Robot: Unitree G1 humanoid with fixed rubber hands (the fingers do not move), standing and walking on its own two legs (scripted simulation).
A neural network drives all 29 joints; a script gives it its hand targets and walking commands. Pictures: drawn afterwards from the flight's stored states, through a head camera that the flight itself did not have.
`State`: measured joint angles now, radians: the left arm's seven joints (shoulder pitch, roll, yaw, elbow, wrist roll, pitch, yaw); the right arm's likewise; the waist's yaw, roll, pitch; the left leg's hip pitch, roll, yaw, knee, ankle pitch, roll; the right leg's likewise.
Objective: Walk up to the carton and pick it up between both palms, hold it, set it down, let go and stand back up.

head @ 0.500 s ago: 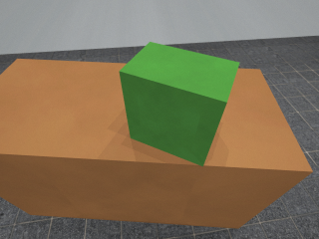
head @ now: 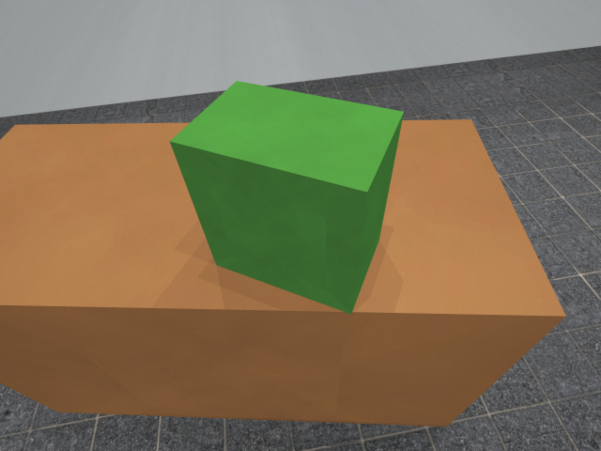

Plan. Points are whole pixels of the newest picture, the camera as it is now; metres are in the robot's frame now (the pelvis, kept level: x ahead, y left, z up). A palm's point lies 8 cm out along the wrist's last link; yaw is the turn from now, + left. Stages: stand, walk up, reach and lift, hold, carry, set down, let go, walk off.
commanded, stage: walk up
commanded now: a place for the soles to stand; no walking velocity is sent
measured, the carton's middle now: (295, 200) +0.47 +0.01 +0.08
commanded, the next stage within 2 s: stand in 0.60 s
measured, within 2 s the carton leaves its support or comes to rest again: neither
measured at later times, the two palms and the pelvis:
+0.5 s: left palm out of the picture +0.10 +0.31 -0.09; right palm out of the picture +0.09 -0.30 -0.09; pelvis +0.01 +0.01 +0.00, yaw +0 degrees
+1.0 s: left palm out of the picture +0.14 +0.31 -0.10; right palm out of the picture +0.13 -0.29 -0.10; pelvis +0.01 +0.01 +0.00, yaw -1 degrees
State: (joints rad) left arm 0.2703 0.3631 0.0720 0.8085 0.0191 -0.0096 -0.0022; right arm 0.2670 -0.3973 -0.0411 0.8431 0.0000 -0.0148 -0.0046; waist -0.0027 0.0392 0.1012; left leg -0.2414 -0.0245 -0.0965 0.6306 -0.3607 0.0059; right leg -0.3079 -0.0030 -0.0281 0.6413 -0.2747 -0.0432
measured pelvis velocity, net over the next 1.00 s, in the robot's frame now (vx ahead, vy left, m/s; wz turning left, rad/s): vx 0.01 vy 0.01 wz -0.01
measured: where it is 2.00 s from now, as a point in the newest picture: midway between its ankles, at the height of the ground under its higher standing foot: outside the picture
